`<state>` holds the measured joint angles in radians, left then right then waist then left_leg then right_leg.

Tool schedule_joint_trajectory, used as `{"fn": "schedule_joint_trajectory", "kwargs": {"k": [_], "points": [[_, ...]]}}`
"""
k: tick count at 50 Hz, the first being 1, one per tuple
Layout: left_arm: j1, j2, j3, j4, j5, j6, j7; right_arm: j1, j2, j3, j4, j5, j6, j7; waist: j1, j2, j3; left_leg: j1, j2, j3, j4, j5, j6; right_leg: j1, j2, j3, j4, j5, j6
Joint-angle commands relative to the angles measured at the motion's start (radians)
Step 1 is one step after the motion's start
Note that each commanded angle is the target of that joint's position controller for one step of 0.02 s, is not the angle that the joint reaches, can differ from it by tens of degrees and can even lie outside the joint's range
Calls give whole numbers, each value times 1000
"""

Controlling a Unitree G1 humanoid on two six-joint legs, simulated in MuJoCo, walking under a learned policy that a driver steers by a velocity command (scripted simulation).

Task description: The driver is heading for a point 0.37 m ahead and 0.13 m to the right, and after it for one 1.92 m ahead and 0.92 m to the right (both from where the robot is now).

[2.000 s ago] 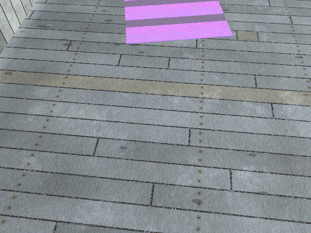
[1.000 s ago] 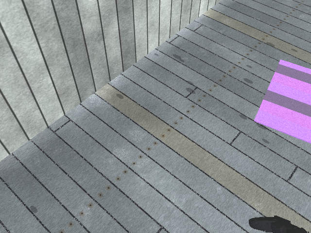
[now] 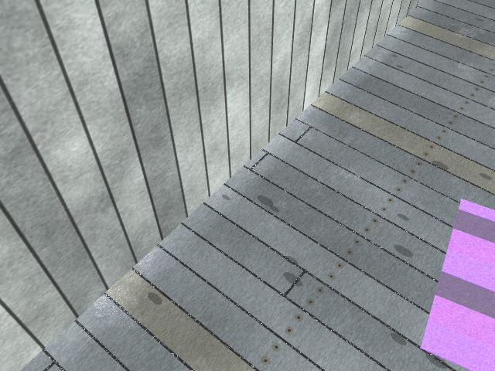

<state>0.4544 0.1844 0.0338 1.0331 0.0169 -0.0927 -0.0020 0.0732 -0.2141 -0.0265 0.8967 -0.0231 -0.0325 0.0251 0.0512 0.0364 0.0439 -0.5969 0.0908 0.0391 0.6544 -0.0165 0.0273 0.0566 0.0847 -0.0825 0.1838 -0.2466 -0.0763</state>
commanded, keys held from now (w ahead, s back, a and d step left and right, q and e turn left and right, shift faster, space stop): w+e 0.36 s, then e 0.64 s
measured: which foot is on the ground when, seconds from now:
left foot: up 0.00-0.10, down 0.12-0.60, up 0.62-1.00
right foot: down 0.00-0.12, up 0.14-0.60, down 0.62-1.00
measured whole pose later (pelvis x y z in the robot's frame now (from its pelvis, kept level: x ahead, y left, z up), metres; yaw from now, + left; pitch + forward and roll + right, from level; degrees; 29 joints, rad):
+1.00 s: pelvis +0.36 -0.04 -0.01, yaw -30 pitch +2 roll +1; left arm 0.24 0.26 0.09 0.84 0.01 0.03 0.00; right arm 0.13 -0.25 -0.06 0.81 -0.03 0.05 -0.04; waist 0.05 0.01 0.05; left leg -0.53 0.03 -0.08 0.93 -0.36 -0.04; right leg -0.36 0.15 0.10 0.41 -0.07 -0.11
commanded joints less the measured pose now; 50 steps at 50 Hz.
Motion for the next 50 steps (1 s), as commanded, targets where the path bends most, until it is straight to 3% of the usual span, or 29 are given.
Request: {"fn": "schedule_joint_trajectory", "kwargs": {"k": [1, 3, 5, 6, 7, 8, 9, 10, 12, 15, 16, 19, 21, 24, 26, 27, 29, 30, 31, 32, 33, 34, 35, 36, 38, 41, 44, 46, 50], "points": [[48, 152, 31, -14, 7, -9, 11, -123, -61, -8, -89, -1, -19, 1, 2, -105, 65, 28, -33, 26, -77, -15, 18, -35, -288, 132, -10, 448, -110], [-12, 186, 41, -26, 13, -10, 17, -77, -93, -23, -89, -3, -32, -5, -39, -101, 36, 116, -53, 16, -118, -95, 41, -15, -309, 162, 70, 601, -110], [-47, 180, 40, -30, 7, -5, 14, 179, -129, -45, -10, -14, -53, -26, -142, -67, -91, 433, -96, 37, -221, -125, 75, -77, -245, 128, 347, 727, -77], [-58, 136, 23, -55, 1, -6, 7, 384, -198, -67, 28, -40, -68, -41, -211, 14, -225, 713, 94, -159, -248, -236, 128, -274, -181, 92, 637, 466, -54], [79, 11, -2, -67, -35, 1, 3, 431, -301, -92, 35, -54, -66, -40, -149, 220, -338, 969, 383, -614, -351, -338, 247, -644, -5, 21, 981, -239, -8], [40, 138, 27, -38, -5, 12, 8, 365, -238, -84, 23, -27, -54, -34, -141, 72, -288, 866, 362, -666, -412, -432, 240, -717, -54, 124, 1077, -274, -19], [-47, 149, 34, -60, 2, 12, 0, 258, -162, -63, 2, -15, -56, -30, -110, 17, -159, 729, 311, -493, -426, -428, 202, -726, -108, 143, 1055, -172, -24], [-91, 124, 30, -72, 3, 12, -8, 199, -115, -52, -4, -11, -63, -25, -91, 10, -93, 616, 266, -369, -461, -324, 174, -696, -143, 139, 1009, -101, -18], [-104, 103, 31, -75, 24, 39, -25, 179, -55, -33, 8, -3, -69, -38, -51, 54, -44, 496, 199, -206, -504, -199, 121, -635, -175, 136, 954, -49, -2], [-152, 69, 28, -107, 32, 70, -41, 232, -69, -36, 36, 14, -93, -40, -31, 41, -24, 477, 194, -89, -523, -51, 119, -681, -186, 123, 958, 28, 9], [-177, 69, 28, -115, 22, 69, -45, 236, -60, -34, 33, 0, -94, -32, -36, 30, -25, 475, 180, -46, -525, -17, 123, -697, -186, 127, 946, 82, 2], [-289, 69, 26, -166, 21, 71, -54, 251, -57, -32, 45, -4, -95, -26, -35, 44, 26, 453, 157, 65, -522, 97, 120, -741, -186, 104, 823, 199, 6], [-353, 52, 16, -199, 39, 69, -52, 259, -71, -33, 56, 13, -102, -42, -33, 31, 49, 446, 155, 126, -490, 288, 112, -701, -171, 61, 669, 252, 20], [-410, 45, 7, -223, 37, 68, -56, 273, -94, -36, 60, 20, -102, -55, -39, 58, 27, 481, 150, 195, -442, 403, 85, -589, -138, -5, 495, 312, 9], [-407, 62, 10, -227, 44, 68, -58, 281, -103, -41, 63, 19, -87, -65, -35, 77, 10, 552, 166, 212, -379, 471, 69, -567, -121, -18, 453, 266, -8], [-385, 74, 15, -222, 52, 66, -53, 276, -131, -52, 58, 16, -81, -66, -28, 84, 3, 572, 173, 223, -308, 553, 66, -548, -104, -36, 451, 211, -17], [-284, 110, 31, -195, 56, 51, -48, 278, -146, -64, 48, 15, -54, -71, 3, 77, -69, 609, 175, 222, -96, 630, 63, -447, -50, -42, 407, 107, -47], [-191, 134, 44, -163, 56, 34, -41, 276, -155, -70, 38, 18, -36, -69, 39, 39, -132, 594, 155, 225, 95, 534, 45, -338, -20, -34, 312, 151, -66], [-125, 208, 66, -149, 63, 17, -28, 304, -157, -73, 25, 18, -28, -64, 72, -59, -195, 448, 115, 230, 358, 255, 2, -163, -116, 94, 264, 434, -99], [-155, 317, 91, -164, 58, 17, -17, 398, -44, -53, -19, 15, -24, -55, -37, -239, -285, 138, -23, 196, 676, -654, -34, 97, -398, 414, 439, 1119, -213], [-67, 355, 108, -177, 1, 49, -14, 372, -72, -55, -55, 33, -14, -48, 22, -221, -440, -3, -126, 7, 844, -681, -58, 193, -469, 651, 305, 1071, -362], [-128, 311, 103, -200, -10, 72, -2, 295, -76, -50, -65, 27, -14, -48, 14, -120, -352, -53, -62, -57, 833, -563, -50, 95, -443, 546, 252, 858, -332], [-217, 238, 86, -221, -16, 84, 3, 228, -76, -47, -75, 22, -16, -49, -4, -79, -220, -50, -31, -59, 755, -465, -49, -57, -389, 464, 215, 728, -288], [-267, 188, 72, -224, -16, 91, 5, 203, -85, -49, -75, 9, -9, -54, -35, -49, -138, -22, -10, -64, 670, -425, -52, -171, -332, 411, 183, 666, -240], [-272, 163, 64, -227, -15, 88, 10, 226, -102, -54, -74, -19, 32, -60, -66, -67, -132, 83, -13, -64, 577, -378, -57, -294, -273, 370, 143, 596, -192], [-258, 216, 81, -230, -3, 74, 4, 221, -84, -49, -85, -10, 64, -62, -74, -75, -161, 112, -40, -73, 481, -344, -59, -319, -240, 380, 126, 480, -157], [-237, 222, 83, -238, -4, 96, 12, 154, -104, -51, -109, -8, 74, -72, -49, -112, -135, 60, -48, -91, 395, -335, -69, -314, -220, 442, 84, 172, -134], [-229, 222, 84, -248, -6, 108, 11, 111, -105, -50, -127, -9, 76, -64, -29, -132, -122, 39, -54, -101, 346, -327, -74, -300, -211, 477, 66, 44, -138], [-199, 236, 91, -253, 1, 119, 8, 68, -116, -48, -152, 1, 70, -66, -7, -137, -100, 46, -79, -115, 251, -349, -68, -270, -213, 556, 57, -56, -136]]}}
